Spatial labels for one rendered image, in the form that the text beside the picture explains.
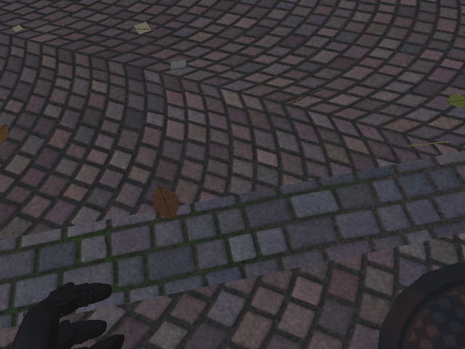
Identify left robot hand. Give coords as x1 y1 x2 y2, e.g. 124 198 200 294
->
7 282 124 349

